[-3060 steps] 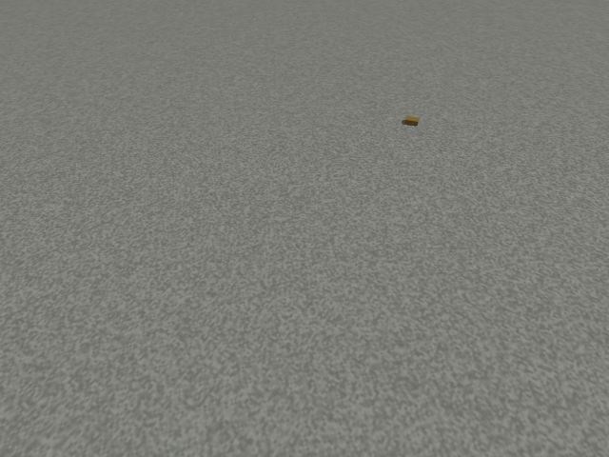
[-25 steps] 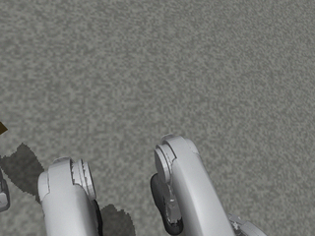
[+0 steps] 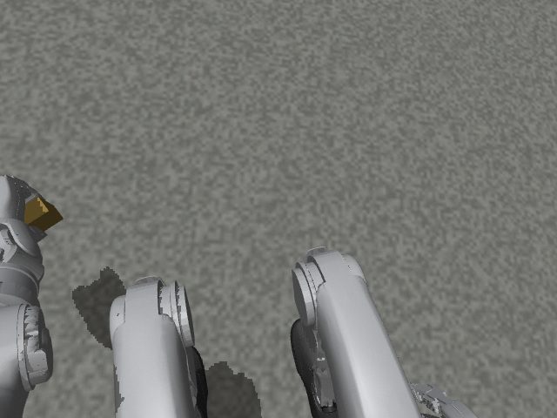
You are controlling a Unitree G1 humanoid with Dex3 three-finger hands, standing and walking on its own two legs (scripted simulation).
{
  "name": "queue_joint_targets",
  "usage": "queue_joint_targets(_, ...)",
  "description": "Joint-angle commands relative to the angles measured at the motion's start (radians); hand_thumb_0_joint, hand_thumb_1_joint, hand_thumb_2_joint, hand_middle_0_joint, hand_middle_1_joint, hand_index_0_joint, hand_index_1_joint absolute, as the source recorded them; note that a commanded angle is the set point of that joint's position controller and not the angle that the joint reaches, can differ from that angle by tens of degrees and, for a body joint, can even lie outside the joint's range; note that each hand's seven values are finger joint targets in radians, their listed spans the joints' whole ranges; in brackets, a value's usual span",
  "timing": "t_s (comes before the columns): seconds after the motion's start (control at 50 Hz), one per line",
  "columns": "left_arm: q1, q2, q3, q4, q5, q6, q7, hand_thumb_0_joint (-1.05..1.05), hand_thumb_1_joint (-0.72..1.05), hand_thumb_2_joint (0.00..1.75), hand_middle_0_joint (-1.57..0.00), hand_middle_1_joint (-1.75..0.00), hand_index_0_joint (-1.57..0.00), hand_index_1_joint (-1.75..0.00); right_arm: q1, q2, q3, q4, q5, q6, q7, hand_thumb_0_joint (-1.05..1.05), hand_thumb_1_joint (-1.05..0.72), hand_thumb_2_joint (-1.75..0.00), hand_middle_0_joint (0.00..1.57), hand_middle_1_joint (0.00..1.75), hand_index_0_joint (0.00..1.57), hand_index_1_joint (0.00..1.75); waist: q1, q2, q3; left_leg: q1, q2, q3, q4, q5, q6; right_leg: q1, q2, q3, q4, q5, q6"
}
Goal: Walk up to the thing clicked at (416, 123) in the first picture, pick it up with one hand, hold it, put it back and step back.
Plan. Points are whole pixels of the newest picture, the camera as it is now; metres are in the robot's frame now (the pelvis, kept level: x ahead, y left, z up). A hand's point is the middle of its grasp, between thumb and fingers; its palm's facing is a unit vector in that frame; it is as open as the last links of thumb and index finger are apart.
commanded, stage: lift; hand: left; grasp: from above
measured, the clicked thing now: (27, 223) +0.44 +0.34 -0.17
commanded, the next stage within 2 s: hold in 1.74 s
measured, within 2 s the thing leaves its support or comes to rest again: neither
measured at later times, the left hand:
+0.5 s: hand out of the picture +0.37 +0.32 +0.01, palm faces -0.34 -0.25 -0.91, open 6.0 cm
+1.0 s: hand out of the picture +0.35 +0.28 +0.21, palm faces -0.37 -0.28 -0.88, open 6.0 cm
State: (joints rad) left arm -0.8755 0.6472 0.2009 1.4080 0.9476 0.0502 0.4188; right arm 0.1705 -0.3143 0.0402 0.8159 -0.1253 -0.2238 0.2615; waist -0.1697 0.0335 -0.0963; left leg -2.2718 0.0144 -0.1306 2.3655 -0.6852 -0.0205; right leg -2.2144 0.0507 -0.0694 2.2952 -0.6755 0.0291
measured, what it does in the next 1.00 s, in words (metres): rises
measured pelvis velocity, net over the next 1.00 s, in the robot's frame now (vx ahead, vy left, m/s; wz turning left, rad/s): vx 0.04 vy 0.00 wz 0.10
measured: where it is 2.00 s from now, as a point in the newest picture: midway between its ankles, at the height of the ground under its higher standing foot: (259, 408)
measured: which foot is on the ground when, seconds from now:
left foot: down 0.00-1.00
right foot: down 0.00-1.00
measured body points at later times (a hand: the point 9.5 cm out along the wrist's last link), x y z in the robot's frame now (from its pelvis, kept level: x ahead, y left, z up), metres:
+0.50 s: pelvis +0.00 +0.00 +0.11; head +0.16 +0.03 +0.53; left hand +0.38 +0.33 +0.06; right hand +0.12 -0.26 -0.01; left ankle +0.08 +0.13 -0.31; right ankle +0.10 -0.12 -0.31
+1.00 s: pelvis +0.04 +0.00 +0.31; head +0.13 +0.01 +0.75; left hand +0.37 +0.29 +0.27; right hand +0.17 -0.25 +0.18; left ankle +0.08 +0.13 -0.31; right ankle +0.10 -0.12 -0.31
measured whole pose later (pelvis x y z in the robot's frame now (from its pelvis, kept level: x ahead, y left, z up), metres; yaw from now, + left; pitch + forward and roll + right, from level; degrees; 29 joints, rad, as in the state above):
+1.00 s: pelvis +0.04 +0.00 +0.31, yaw +5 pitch +20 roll -2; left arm -0.41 0.36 -0.16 0.82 0.80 0.39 0.18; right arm 0.21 -0.24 0.01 0.77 0.04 -0.10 -0.07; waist -0.07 0.05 -0.17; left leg -1.14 0.04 -0.05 1.32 -0.53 -0.02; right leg -1.10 0.04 -0.01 1.28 -0.53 0.00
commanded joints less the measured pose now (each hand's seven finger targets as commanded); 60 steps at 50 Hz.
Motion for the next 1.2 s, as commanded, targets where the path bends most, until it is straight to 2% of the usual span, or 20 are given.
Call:
queue_joint_targets(0.0, -0.296, 0.285, -0.004, -0.206, -0.006, 0.028, 0.018, 0.00, 1.02, 0.29, -1.30, -0.42, -1.37, -0.35, 0.212, -0.220, -0.088, -0.023, 0.031, 0.005, -0.024, 0.00, -0.91, -0.91, 0.20, 0.30, 0.20, 0.30, 0.000, 0.221, -0.712, 0.506, -0.012, 0.106, -0.300, 0.174, 0.047, 0.411, 0.023, -0.054, -0.312, 0.181, -0.071)
queue_joint_targets(0.14, -0.204, 0.242, -0.024, -0.357, -0.003, 0.053, -0.046, 0.00, 1.01, 0.21, -1.28, -0.37, -1.36, -0.29, 0.198, -0.207, -0.109, -0.058, 0.066, 0.039, -0.060, 0.00, -0.91, -0.90, 0.20, 0.30, 0.20, 0.30, 0.046, 0.218, -0.730, 0.603, -0.020, 0.088, -0.408, 0.147, 0.044, 0.444, 0.013, -0.051, -0.372, 0.160, -0.078)
queue_joint_targets(0.2, -0.161, 0.195, -0.056, -0.387, -0.009, 0.071, -0.074, 0.00, 1.01, 0.21, -1.30, -0.35, -1.36, -0.29, 0.191, -0.197, -0.112, -0.078, 0.078, 0.055, -0.076, 0.00, -0.91, -0.90, 0.20, 0.30, 0.20, 0.30, 0.036, 0.189, -0.707, 0.624, -0.023, 0.081, -0.457, 0.142, 0.046, 0.478, 0.011, -0.048, -0.412, 0.160, -0.075)
queue_joint_targets(0.22, -0.147, 0.215, -0.040, -0.429, -0.015, 0.076, -0.080, 0.00, 1.01, 0.20, -1.29, -0.35, -1.36, -0.28, 0.185, -0.198, -0.115, -0.087, 0.083, 0.059, -0.083, 0.00, -0.91, -0.90, 0.20, 0.30, 0.20, 0.30, 0.054, 0.186, -0.723, 0.644, -0.021, 0.087, -0.466, 0.147, 0.047, 0.495, 0.010, -0.042, -0.432, 0.161, -0.074)
queue_joint_targets(0.32, -0.082, 0.162, -0.085, -0.516, -0.045, 0.103, -0.118, 0.00, 0.98, 0.15, -1.25, -0.33, -1.33, -0.25, 0.146, -0.168, -0.118, -0.127, 0.096, 0.079, -0.120, 0.00, -0.91, -0.90, 0.20, 0.30, 0.20, 0.30, 0.051, 0.121, -0.680, 0.647, -0.027, 0.098, -0.539, 0.077, 0.053, 0.573, 0.019, -0.008, -0.550, 0.057, -0.071)
queue_joint_targets(0.4, -0.022, 0.134, -0.115, -0.636, -0.052, 0.131, -0.143, 0.00, 0.95, 0.11, -1.23, -0.29, -1.31, -0.21, 0.117, -0.160, -0.123, -0.152, 0.113, 0.091, -0.157, 0.00, -0.91, -0.90, 0.20, 0.30, 0.20, 0.30, 0.066, 0.159, -0.668, 0.751, -0.022, 0.072, -0.651, 0.026, 0.042, 0.599, 0.016, -0.006, -0.613, 0.019, -0.072)
queue_joint_targets(0.42, 0.002, 0.107, -0.136, -0.645, -0.053, 0.143, -0.150, 0.00, 0.94, 0.11, -1.23, -0.28, -1.31, -0.20, 0.110, -0.155, -0.125, -0.153, 0.117, 0.095, -0.165, 0.00, -0.90, -0.90, 0.20, 0.30, 0.20, 0.30, 0.066, 0.157, -0.660, 0.788, -0.018, 0.068, -0.679, 0.022, 0.040, 0.615, 0.017, -0.009, -0.630, 0.030, -0.071)
queue_joint_targets(0.46, 0.002, 0.133, -0.118, -0.732, -0.051, 0.162, -0.154, 0.00, 0.95, 0.12, -1.24, -0.27, -1.31, -0.20, 0.107, -0.152, -0.124, -0.164, 0.127, 0.103, -0.188, 0.00, -0.90, -0.90, 0.20, 0.30, 0.20, 0.30, 0.075, 0.159, -0.694, 0.859, -0.017, 0.076, -0.717, 0.059, 0.040, 0.680, 0.014, -0.002, -0.681, 0.064, -0.069)
queue_joint_targets(0.52, 0.064, 0.081, -0.143, -0.795, -0.065, 0.202, -0.153, 0.00, 0.95, 0.13, -1.24, -0.28, -1.31, -0.21, 0.092, -0.135, -0.116, -0.164, 0.137, 0.107, -0.223, 0.00, -0.90, -0.90, 0.20, 0.30, 0.20, 0.30, 0.077, 0.157, -0.696, 0.958, -0.016, 0.081, -0.788, 0.117, 0.035, 0.768, 0.008, -0.002, -0.740, 0.127, -0.065)
queue_joint_targets(0.54, 0.060, 0.097, -0.141, -0.814, -0.065, 0.218, -0.153, 0.00, 0.95, 0.12, -1.24, -0.28, -1.31, -0.20, 0.085, -0.131, -0.114, -0.165, 0.140, 0.110, -0.234, 0.00, -0.90, -0.90, 0.20, 0.30, 0.20, 0.30, 0.080, 0.149, -0.707, 1.005, -0.013, 0.081, -0.810, 0.138, 0.034, 0.804, 0.011, -0.003, -0.765, 0.145, -0.065)
queue_joint_targets(0.56, 0.062, 0.082, -0.151, -0.817, -0.064, 0.232, -0.153, 0.00, 0.93, 0.12, -1.23, -0.27, -1.30, -0.20, 0.083, -0.128, -0.112, -0.164, 0.141, 0.113, -0.249, 0.00, -0.90, -0.90, 0.20, 0.30, 0.20, 0.30, 0.064, 0.141, -0.679, 1.009, -0.014, 0.084, -0.827, 0.141, 0.036, 0.828, 0.010, 0.001, -0.793, 0.149, -0.061)
queue_joint_targets(0.62, 0.096, 0.065, -0.164, -0.821, -0.061, 0.272, -0.155, 0.00, 0.94, 0.10, -1.26, -0.24, -1.32, -0.18, 0.077, -0.113, -0.105, -0.153, 0.145, 0.118, -0.282, 0.00, -0.91, -0.90, 0.20, 0.30, 0.20, 0.30, 0.071, 0.137, -0.637, 1.078, -0.016, 0.089, -0.900, 0.168, 0.035, 0.906, 0.006, 0.009, -0.854, 0.171, -0.061)
queue_joint_targets(0.66, 0.110, 0.003, -0.219, -0.804, -0.073, 0.295, -0.166, 0.00, 0.95, 0.09, -1.26, -0.23, -1.32, -0.17, 0.067, -0.098, -0.098, -0.149, 0.150, 0.117, -0.297, 0.00, -0.91, -0.90, 0.20, 0.30, 0.20, 0.30, 0.065, 0.125, -0.599, 1.136, -0.012, 0.087, -0.953, 0.177, 0.033, 0.943, 0.011, 0.008, -0.901, 0.176, -0.063)
queue_joint_targets(0.8, 0.157, -0.076, -0.289, -0.778, -0.118, 0.350, -0.184, 0.00, 0.89, 0.05, -1.23, -0.20, -1.28, -0.15, 0.057, -0.080, -0.088, -0.134, 0.168, 0.105, -0.329, 0.00, -0.91, -0.91, 0.20, 0.30, 0.20, 0.30, 0.073, 0.085, -0.472, 1.290, -0.007, 0.092, -1.150, 0.170, 0.032, 1.135, 0.015, 0.029, -1.100, 0.175, -0.062)
queue_joint_targets(0.9, 0.140, -0.072, -0.304, -0.761, -0.118, 0.338, -0.192, 0.00, 0.86, 0.04, -1.22, -0.18, -1.27, -0.13, 0.081, -0.073, -0.082, -0.125, 0.174, 0.088, -0.346, 0.00, -0.91, -0.91, 0.20, 0.30, 0.20, 0.30, 0.070, 0.047, -0.418, 1.371, -0.010, 0.112, -1.231, 0.248, 0.039, 1.284, 0.015, 0.051, -1.215, 0.246, -0.055)
queue_joint_targets(0.94, 0.181, -0.105, -0.323, -0.742, -0.119, 0.336, -0.191, 0.00, 0.87, 0.00, -1.21, -0.18, -1.27, -0.13, 0.089, -0.064, -0.077, -0.121, 0.177, 0.083, -0.349, 0.00, -0.91, -0.91, 0.20, 0.30, 0.20, 0.30, 0.071, 0.034, -0.387, 1.405, -0.013, 0.121, -1.261, 0.297, 0.042, 1.339, 0.014, 0.059, -1.256, 0.296, -0.051)
queue_joint_targets(0.98, 0.165, -0.088, -0.314, -0.738, -0.110, 0.336, -0.181, 0.00, 0.89, 0.00, -1.22, -0.19, -1.28, -0.13, 0.097, -0.063, -0.077, -0.122, 0.174, 0.081, -0.351, 0.00, -0.91, -0.91, 0.20, 0.30, 0.20, 0.30, 0.083, 0.039, -0.401, 1.463, -0.014, 0.126, -1.301, 0.338, 0.040, 1.397, 0.013, 0.060, -1.291, 0.337, -0.050)
queue_joint_targets(1.06, 0.158, -0.130, -0.331, -0.718, -0.111, 0.343, -0.162, 0.00, 0.90, 0.02, -1.23, -0.21, -1.29, -0.15, 0.116, -0.062, -0.075, -0.115, 0.170, 0.080, -0.347, 0.00, -0.91, -0.91, 0.20, 0.30, 0.20, 0.30, 0.081, 0.043, -0.372, 1.545, -0.015, 0.130, -1.376, 0.395, 0.038, 1.471, 0.013, 0.061, -1.364, 0.402, -0.045)
queue_joint_targets(1.1, 0.177, -0.101, -0.315, -0.702, -0.108, 0.349, -0.163, 0.00, 0.94, 0.02, -1.27, -0.18, -1.33, -0.13, 0.123, -0.069, -0.077, -0.116, 0.169, 0.080, -0.344, 0.00, -0.91, -0.91, 0.20, 0.30, 0.20, 0.30, 0.092, 0.031, -0.377, 1.584, -0.018, 0.132, -1.412, 0.425, 0.037, 1.531, 0.009, 0.061, -1.394, 0.434, -0.043)
queue_joint_targets(1.18, 0.189, -0.139, -0.326, -0.680, -0.114, 0.356, -0.165, 0.00, 0.97, 0.09, -1.30, -0.21, -1.35, -0.16, 0.132, -0.066, -0.079, -0.117, 0.167, 0.082, -0.335, 0.00, -0.90, -0.90, 0.20, 0.30, 0.20, 0.30, 0.097, 0.036, -0.358, 1.662, -0.017, 0.127, -1.481, 0.474, 0.031, 1.586, 0.004, 0.056, -1.445, 0.469, -0.043)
